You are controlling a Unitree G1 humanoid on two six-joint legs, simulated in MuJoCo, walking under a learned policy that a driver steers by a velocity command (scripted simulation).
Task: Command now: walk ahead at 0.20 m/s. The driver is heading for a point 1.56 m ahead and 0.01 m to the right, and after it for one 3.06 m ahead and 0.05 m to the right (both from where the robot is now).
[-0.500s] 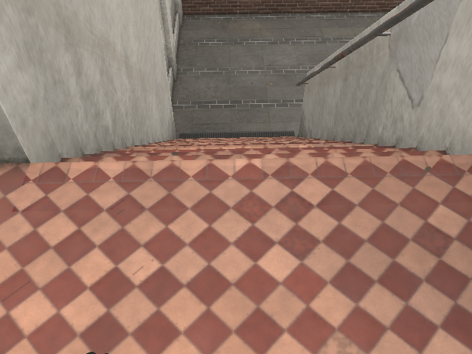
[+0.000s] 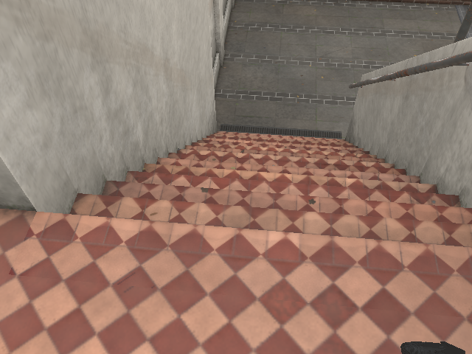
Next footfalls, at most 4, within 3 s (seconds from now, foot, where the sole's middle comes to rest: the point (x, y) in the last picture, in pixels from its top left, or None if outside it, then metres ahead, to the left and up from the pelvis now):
0.08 left None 0.25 0.11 -0.78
0.42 right None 0.20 -0.10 -0.78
0.80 left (209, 323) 0.52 0.16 -0.78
1.20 right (265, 248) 0.77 0.01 -0.78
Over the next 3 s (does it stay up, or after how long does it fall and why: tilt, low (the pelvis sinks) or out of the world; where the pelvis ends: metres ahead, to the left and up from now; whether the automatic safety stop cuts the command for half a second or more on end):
stays up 1.64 0.03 -0.94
